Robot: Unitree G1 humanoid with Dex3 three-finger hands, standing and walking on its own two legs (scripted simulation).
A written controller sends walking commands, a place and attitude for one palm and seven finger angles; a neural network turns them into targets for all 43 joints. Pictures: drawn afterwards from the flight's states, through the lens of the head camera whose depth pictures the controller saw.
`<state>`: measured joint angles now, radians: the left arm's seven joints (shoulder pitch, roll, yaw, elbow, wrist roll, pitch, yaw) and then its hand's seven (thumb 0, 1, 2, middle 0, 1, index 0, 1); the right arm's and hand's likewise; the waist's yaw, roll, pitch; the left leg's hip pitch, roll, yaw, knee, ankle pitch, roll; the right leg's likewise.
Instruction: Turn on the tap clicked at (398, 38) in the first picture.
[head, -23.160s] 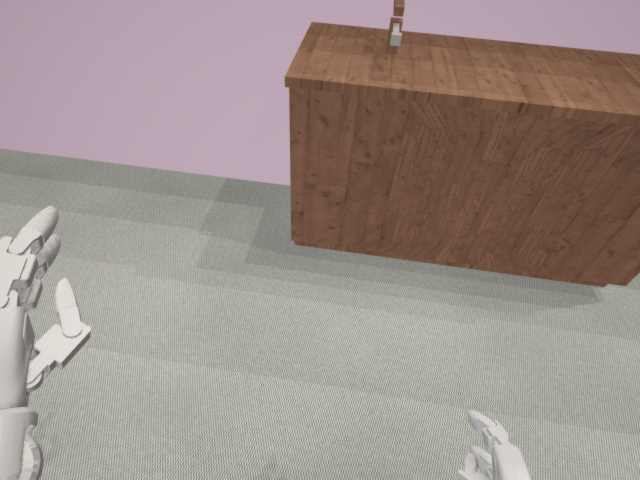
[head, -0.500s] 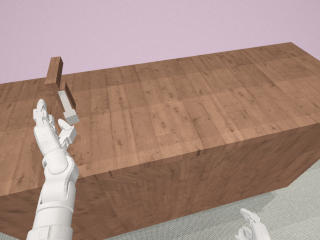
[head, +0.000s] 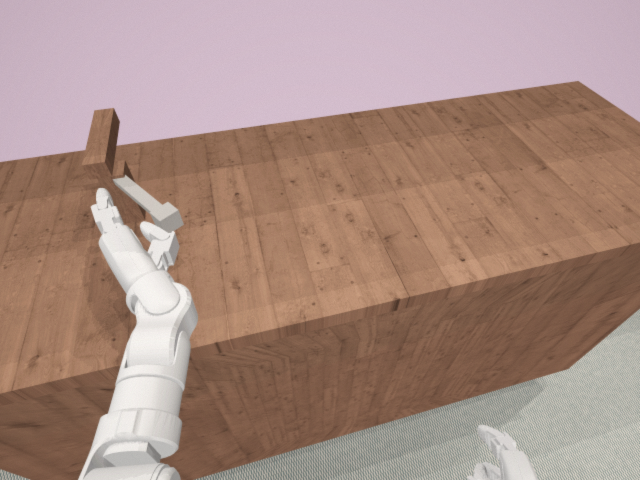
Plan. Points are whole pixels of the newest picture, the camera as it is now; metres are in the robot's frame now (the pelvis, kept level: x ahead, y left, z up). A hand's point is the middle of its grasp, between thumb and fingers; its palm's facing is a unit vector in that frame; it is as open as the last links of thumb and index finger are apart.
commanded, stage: push the lever round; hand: left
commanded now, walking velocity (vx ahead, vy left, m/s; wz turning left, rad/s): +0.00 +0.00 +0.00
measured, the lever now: (167, 218) +0.41 +0.24 +0.11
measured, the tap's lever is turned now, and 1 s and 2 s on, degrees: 33 59 72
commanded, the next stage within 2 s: lift the hand up off the lever in 1.50 s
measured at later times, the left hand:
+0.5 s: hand (200, 225) +0.41 +0.19 +0.10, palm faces +0.75 -0.66 -0.07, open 7.7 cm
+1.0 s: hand (218, 210) +0.44 +0.17 +0.10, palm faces +0.81 -0.57 -0.12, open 7.6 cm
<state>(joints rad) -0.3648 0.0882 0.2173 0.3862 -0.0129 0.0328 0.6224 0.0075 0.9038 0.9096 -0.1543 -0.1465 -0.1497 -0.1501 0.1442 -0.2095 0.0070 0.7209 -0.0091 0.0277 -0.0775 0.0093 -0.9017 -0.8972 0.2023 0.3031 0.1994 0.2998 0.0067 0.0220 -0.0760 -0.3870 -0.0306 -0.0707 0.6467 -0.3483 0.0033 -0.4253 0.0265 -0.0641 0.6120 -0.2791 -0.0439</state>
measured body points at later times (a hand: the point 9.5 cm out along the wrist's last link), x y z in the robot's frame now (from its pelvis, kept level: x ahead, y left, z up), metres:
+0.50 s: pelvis +0.00 +0.00 +0.00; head +0.02 -0.01 +0.45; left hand +0.36 +0.22 +0.11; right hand +0.17 -0.23 -0.12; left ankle -0.01 +0.12 -0.72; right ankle +0.02 -0.09 -0.72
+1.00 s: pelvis +0.01 -0.02 -0.01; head +0.04 -0.02 +0.44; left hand +0.39 +0.20 +0.11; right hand +0.13 -0.26 -0.14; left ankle -0.01 +0.12 -0.72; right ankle +0.02 -0.09 -0.72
